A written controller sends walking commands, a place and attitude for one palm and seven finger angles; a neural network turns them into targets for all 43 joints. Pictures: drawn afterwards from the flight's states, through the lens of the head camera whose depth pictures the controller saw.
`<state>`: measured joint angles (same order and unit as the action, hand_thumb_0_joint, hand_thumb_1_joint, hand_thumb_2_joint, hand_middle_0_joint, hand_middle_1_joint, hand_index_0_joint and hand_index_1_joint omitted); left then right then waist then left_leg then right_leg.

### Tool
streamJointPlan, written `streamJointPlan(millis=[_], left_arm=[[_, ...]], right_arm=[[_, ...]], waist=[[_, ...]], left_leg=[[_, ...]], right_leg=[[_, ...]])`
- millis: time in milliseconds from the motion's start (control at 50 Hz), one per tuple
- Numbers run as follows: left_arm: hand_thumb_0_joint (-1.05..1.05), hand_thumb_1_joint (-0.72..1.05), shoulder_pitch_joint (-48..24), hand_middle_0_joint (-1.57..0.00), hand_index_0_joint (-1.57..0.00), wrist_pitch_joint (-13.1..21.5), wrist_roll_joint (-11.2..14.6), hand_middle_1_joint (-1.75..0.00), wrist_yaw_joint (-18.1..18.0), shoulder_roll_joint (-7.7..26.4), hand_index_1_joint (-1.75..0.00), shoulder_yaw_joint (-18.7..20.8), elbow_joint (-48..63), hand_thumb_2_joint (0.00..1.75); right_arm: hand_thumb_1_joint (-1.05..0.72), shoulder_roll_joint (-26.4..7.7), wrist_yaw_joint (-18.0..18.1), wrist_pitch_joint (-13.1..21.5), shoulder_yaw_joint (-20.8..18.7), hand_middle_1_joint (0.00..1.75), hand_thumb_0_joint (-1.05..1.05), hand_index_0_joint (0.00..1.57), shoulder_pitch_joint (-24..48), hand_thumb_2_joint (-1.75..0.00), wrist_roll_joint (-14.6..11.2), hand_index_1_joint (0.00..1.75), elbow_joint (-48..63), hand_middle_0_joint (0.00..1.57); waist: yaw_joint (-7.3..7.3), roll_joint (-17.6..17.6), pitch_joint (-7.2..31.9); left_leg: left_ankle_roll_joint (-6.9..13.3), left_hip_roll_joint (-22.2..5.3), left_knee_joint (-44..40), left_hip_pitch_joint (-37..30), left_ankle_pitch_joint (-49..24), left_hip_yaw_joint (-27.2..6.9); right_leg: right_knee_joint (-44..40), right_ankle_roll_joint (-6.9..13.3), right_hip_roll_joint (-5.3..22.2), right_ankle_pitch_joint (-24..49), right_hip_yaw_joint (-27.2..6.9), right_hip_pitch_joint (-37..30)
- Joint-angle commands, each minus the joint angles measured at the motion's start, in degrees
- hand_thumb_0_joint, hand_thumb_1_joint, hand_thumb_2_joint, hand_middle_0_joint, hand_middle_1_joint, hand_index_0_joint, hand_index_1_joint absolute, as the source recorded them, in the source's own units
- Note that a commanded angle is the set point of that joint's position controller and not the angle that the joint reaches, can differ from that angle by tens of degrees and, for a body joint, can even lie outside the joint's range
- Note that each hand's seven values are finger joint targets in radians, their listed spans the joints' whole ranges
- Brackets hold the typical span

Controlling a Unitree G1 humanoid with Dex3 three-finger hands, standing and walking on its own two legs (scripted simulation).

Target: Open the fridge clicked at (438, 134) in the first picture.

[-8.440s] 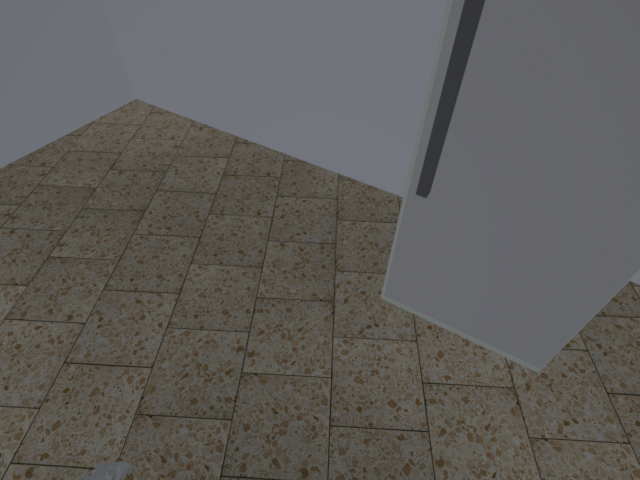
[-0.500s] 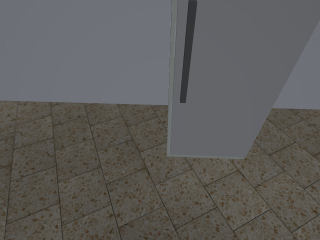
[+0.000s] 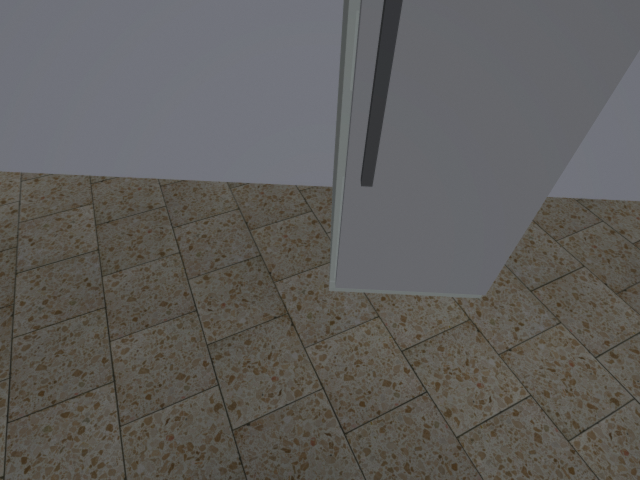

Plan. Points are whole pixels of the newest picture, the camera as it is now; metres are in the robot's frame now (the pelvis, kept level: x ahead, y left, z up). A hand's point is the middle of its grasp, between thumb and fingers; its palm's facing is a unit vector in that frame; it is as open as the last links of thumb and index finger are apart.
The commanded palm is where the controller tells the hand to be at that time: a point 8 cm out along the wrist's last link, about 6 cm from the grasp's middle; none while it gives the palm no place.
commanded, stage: shuffle to correct the standing spot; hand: left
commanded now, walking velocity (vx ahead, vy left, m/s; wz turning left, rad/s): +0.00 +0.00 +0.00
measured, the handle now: (378, 93) +0.81 -0.07 +0.08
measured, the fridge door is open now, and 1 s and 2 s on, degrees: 0 0 0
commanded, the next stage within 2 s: none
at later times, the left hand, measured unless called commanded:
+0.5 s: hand out of the picture -0.03 +0.14 -0.17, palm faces +0.11 -0.97 -0.21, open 7.4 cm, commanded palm none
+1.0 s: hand (255, 418) +0.24 +0.12 -0.18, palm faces +0.07 -0.98 -0.17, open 7.3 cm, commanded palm none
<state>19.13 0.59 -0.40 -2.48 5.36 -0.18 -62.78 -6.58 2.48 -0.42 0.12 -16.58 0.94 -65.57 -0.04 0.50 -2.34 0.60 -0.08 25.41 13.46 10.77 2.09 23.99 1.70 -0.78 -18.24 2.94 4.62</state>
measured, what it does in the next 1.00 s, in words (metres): walks ahead: left foot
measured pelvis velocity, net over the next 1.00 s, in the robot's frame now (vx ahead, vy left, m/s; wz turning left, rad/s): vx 0.22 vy -0.07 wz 0.01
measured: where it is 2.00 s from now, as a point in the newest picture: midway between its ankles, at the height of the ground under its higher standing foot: (414, 424)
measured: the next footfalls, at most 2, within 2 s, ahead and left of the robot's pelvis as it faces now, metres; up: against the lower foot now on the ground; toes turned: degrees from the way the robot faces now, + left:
left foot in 0.76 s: +0.25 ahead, +0.06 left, +0.00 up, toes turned +14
right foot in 1.16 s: +0.36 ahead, -0.27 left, +0.00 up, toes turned -8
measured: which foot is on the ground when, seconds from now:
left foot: down 0.00-0.40, up 0.42-0.74, down 0.76-1.00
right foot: down 0.00-0.76, up 0.78-1.00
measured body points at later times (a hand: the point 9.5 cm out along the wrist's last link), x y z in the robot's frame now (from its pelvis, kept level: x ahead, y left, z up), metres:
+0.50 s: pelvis +0.05 -0.03 +0.00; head +0.06 -0.04 +0.45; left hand -0.03 +0.19 -0.15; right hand +0.02 -0.26 -0.17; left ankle +0.03 +0.09 -0.69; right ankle -0.04 -0.09 -0.74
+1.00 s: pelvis +0.22 -0.07 +0.00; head +0.24 -0.05 +0.45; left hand +0.24 +0.17 -0.16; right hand +0.25 -0.31 -0.15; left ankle +0.21 +0.05 -0.74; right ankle +0.23 -0.24 -0.67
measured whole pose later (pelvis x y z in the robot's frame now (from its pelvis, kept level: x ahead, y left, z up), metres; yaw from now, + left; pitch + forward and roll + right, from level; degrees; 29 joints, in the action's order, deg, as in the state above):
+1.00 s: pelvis +0.22 -0.07 +0.00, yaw +0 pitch +1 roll -1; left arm 15.1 -1.0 -2.2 0.9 10.3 4.5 -57.4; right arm -9.4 2.2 2.6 -3.2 -13.5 2.3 -61.2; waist 0.7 1.2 -1.8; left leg 0.2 -6.2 29.7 14.3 15.8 11.6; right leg 59.7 -0.9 7.2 -13.7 1.5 31.3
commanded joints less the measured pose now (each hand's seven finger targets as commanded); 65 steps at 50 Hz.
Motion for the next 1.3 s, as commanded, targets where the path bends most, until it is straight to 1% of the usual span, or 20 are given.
streamJointPlan(millis=[0, 140, 260, 340, 360, 380, 480, 600, 680, 700, 720, 740, 760, 820, 920, 1080, 1120, 1140, 1160, 1280], left_arm=[[0.0, 0.9, 6.47, -0.2, -0.2, 0.45, -0.27, -0.3, -0.28, 5.04, -0.3, 1.08, 0.67, 0.9], [0.0, 0.9, 6.86, -0.2, -0.2, -0.95, -1.16, -0.3, 1.32, 6.04, -0.3, 2.18, 0.93, 0.9], [0.0, 0.9, 7.62, -0.2, -0.2, -1.64, -1.61, -0.3, 3.11, 4.41, -0.3, 3.05, 2.69, 0.9], [0.0, 0.9, 15.47, -0.2, -0.2, -0.58, -1.61, -0.3, 3.58, 5.32, -0.3, 4.19, 0.44, 0.9], [0.0, 0.9, 18.96, -0.2, -0.2, -0.31, -2.04, -0.3, 2.73, 9.19, -0.3, 4.96, -0.56, 0.9], [0.0, 0.9, 18.76, -0.2, -0.2, -0.13, -1.49, -0.3, 1.86, 10.83, -0.3, 4.78, -0.66, 0.9], [0.0, 0.9, 11.99, -0.2, -0.2, 2.09, -1.55, -0.3, 1.29, 5.98, -0.3, 3.1, -0.08, 0.9], [0.0, 0.9, 16.04, -0.2, -0.2, 2.31, -1.9, -0.3, 0.7, 6.27, -0.3, 2.4, -2.5, 0.9], [0.0, 0.9, 12.27, -0.2, -0.2, 2.21, -1.43, -0.3, 1.15, 8.53, -0.3, 2.75, -1.59, 0.9], [0.0, 0.9, 11.35, -0.2, -0.2, 2.06, -1.04, -0.3, 1.31, 8.85, -0.3, 2.76, -1.18, 0.9], [0.0, 0.9, 11.91, -0.2, -0.2, 2.1, -0.54, -0.3, 1.76, 7.73, -0.3, 2.78, -0.08, 0.9], [0.0, 0.9, 11.97, -0.2, -0.2, 2.19, 0.1, -0.3, 2.32, 4.08, -0.3, 1.99, 1.91, 0.9], [0.0, 0.9, 9.33, -0.2, -0.2, 1.55, -0.63, -0.3, 1.94, 7.13, -0.3, 2.94, 2.89, 0.9], [0.0, 0.9, 4.7, -0.2, -0.2, 0.36, -2.12, -0.3, 3.09, 5.12, -0.3, 4.1, 3.94, 0.9], [0.0, 0.9, 6.27, -0.2, -0.2, -1.97, -1.86, -0.3, 4.28, 2.11, -0.3, 4.16, 5.01, 0.9], [0.0, 0.9, -2.36, -0.2, -0.2, -0.87, -1.64, -0.3, 5.17, 7.75, -0.3, 5.0, 7.89, 0.9], [0.0, 0.9, 5.39, -0.2, -0.2, 0.09, -1.66, -0.3, 4.66, 11.66, -0.3, 5.85, 5.13, 0.9], [0.0, 0.9, 9.02, -0.2, -0.2, 0.69, -2.05, -0.3, 3.72, 17.85, -0.3, 6.97, 4.08, 0.9], [0.0, 0.9, 10.3, -0.2, -0.2, 0.3, -1.63, -0.3, 2.89, 20.81, -0.3, 7.02, 4.25, 0.9], [0.0, 0.9, -0.7, -0.2, -0.2, 1.25, -1.85, -0.3, 0.94, 11.02, -0.3, 4.18, 6.22, 0.9]], right_arm=[[-0.9, -4.63, -0.06, 0.95, -0.91, 0.3, 0.0, 0.2, -3.56, -0.9, -0.32, 0.3, 1.59, 0.2], [-0.9, -7.08, -0.21, 0.1, -2.42, 0.3, 0.0, 0.2, -4.29, -0.9, 0.8, 0.3, 2.37, 0.2], [-0.9, -12.5, 0.23, 0.89, -4.74, 0.3, 0.0, 0.2, -5.67, -0.9, 1.06, 0.3, 4.05, 0.2], [-0.9, -10.33, 0.1, 1.17, -4.64, 0.3, 0.0, 0.2, -1.17, -0.9, 0.98, 0.3, 5.19, 0.2], [-0.9, -6.34, -0.07, 1.39, -3.68, 0.3, 0.0, 0.2, 0.59, -0.9, 0.32, 0.3, 6.62, 0.2], [-0.9, -5.66, -0.48, 1.8, -3.19, 0.3, 0.0, 0.2, 4.64, -0.9, 0.71, 0.3, 8.24, 0.2], [-0.9, -4.64, -1.77, 1.64, -3.74, 0.3, 0.0, 0.2, 3.91, -0.9, 0.97, 0.3, 6.49, 0.2], [-0.9, -3.08, -2.11, 1.62, -3.12, 0.3, 0.0, 0.2, 9.49, -0.9, 0.59, 0.3, 8.55, 0.2], [-0.9, -4.34, -0.95, 2.63, -3.6, 0.3, 0.0, 0.2, 0.97, -0.9, 0.61, 0.3, 5.93, 0.2], [-0.9, -6.17, -0.37, 2.81, -4.18, 0.3, 0.0, 0.2, -5.68, -0.9, 0.83, 0.3, 3.94, 0.2], [-0.9, -10.9, 0.46, 2.95, -5.36, 0.3, 0.0, 0.2, -13.03, -0.9, 1.3, 0.3, 2.58, 0.2], [-0.9, -16.69, 0.98, 2.98, -6.76, 0.3, 0.0, 0.2, -18.14, -0.9, 1.27, 0.3, 1.76, 0.2], [-0.9, -16.78, 0.85, 2.58, -6.32, 0.3, 0.0, 0.2, -15.45, -0.9, 0.02, 0.3, 2.09, 0.2], [-0.9, -8.84, 0.82, 3.91, -4.18, 0.3, 0.0, 0.2, -2.36, -0.9, 0.52, 0.3, 5.15, 0.2], [-0.9, -9.62, -0.05, 4.18, -4.61, 0.3, 0.0, 0.2, 2.23, -0.9, 1.19, 0.3, 6.64, 0.2], [-0.9, -15.29, -0.98, 2.07, -7.11, 0.3, 0.0, 0.2, 0.66, -0.9, 1.57, 0.3, 7.05, 0.2], [-0.9, -13.86, -1.32, 1.72, -6.93, 0.3, 0.0, 0.2, 0.08, -0.9, 1.47, 0.3, 6.88, 0.2], [-0.9, -8.82, -1.64, 1.43, -5.83, 0.3, 0.0, 0.2, -2.13, -0.9, 0.97, 0.3, 7.46, 0.2], [-0.9, -6.96, -1.28, 1.03, -4.63, 0.3, 0.0, 0.2, -0.71, -0.9, 0.49, 0.3, 9.45, 0.2], [-0.9, -6.69, -1.94, 0.23, -4.11, 0.3, 0.0, 0.2, 2.83, -0.9, 0.53, 0.3, 8.96, 0.2]], waist=[[0.14, -0.32, -3.92], [-0.43, -1.76, -6.67], [-0.56, -9.29, -5.54], [4.38, 0.83, -0.71], [5.57, 14.46, -0.89], [6.05, 17.1, -4.88], [0.68, 1.17, -8.08], [1.61, 6.12, -6.78], [-3.28, 5.46, -0.38], [-6.34, 4.42, 3.62], [-9.22, -0.43, 10.33], [-9.08, -13.66, 14.74], [-7.59, -6.49, 12.97], [-1.8, -4.88, -4.19], [2.17, -8.56, -2.72], [-0.18, -10.3, -0.14], [3.56, 0.41, 4.7], [5.23, 18.31, 7.74], [5.68, 23.87, 10.51], [0.13, 6.45, 3.33]], left_leg=[[1.05, -5.31, -3.82, -2.26, -8.78, -4.96], [2.32, -6.85, -8.03, 3.08, 21.74, -8.62], [8.67, -17.81, -18.42, 4.79, 31.12, -22.77], [3.91, -10.04, -3.51, 16.67, 22.09, -8.69], [1.09, -2.83, 10.98, 27.67, 18.77, 0.3], [0.32, -1.19, 23.5, 31.24, 18.6, 3.93], [-0.04, -5.97, 37.54, 28.88, 9.9, 2.21], [0.35, -4.78, 26.38, 25.64, 7.39, 7.97], [2.33, 0.55, 11.72, 5.06, 3.25, 13.59], [3.18, -0.59, 6.72, -5.67, -2.76, 11.91], [6.85, -10.28, 4.9, -21.77, -11.79, -0.3], [15.47, -29.39, 0.26, -30.8, -23.78, -26.16], [18.23, -34.01, -5.84, -23.66, -17.88, -30.11], [10.88, -26.52, -12.76, 0.92, -0.81, -16.47], [6.56, -18.82, -11.64, 10.18, 1.0, 2.17], [4.01, -17.98, -5.41, 4.28, 7.08, 1.2], [0.73, -13.04, 9.0, 7.77, 8.87, 5.18], [-1.09, -5.98, 26.1, 18.92, 19.91, 9.8], [-1.05, -2.9, 38.91, 24.07, 28.86, 5.42], [-1.33, -6.98, 39.95, 19.73, 14.57, 2.68]], right_leg=[[-5.53, 0.31, 6.77, 10.1, -5.48, 6.47], [-3.1, 1.3, 4.0, -14.4, -4.66, 11.65], [15.63, 1.07, 0.98, -7.93, 1.22, 15.18], [-3.65, 2.18, 2.93, -4.79, -1.25, -5.01], [-12.59, 5.66, 13.07, -14.72, -16.22, -11.2], [-18.07, 9.04, 20.55, -17.89, -24.82, -7.53], [-12.57, 10.48, 16.11, 10.79, -10.4, -2.22], [-7.66, 8.28, 12.06, 40.2, -3.11, -6.47], [6.01, 6.67, 9.41, 59.77, 1.29, -3.52], [15.76, 5.17, 8.34, 56.62, 1.69, 0.93], [29.1, 2.26, 5.8, 40.09, 2.56, 12.82], [49.88, 0.17, -0.71, -7.49, 2.05, 28.25], [57.99, 1.32, 1.03, -11.39, -5.64, 29.06], [55.0, -0.77, 7.03, -0.2, -6.58, 29.87], [35.95, -3.06, 8.45, 4.8, -1.15, 22.54], [10.09, -4.46, 5.46, 6.02, 5.94, 13.56], [1.19, -3.28, 4.19, 8.03, 5.4, -0.1], [-4.47, 0.24, 16.05, 7.61, -8.33, -9.25], [-6.89, 4.58, 23.09, 14.05, -18.34, -10.02], [-4.57, 7.52, 16.77, 29.12, -1.75, 2.04]])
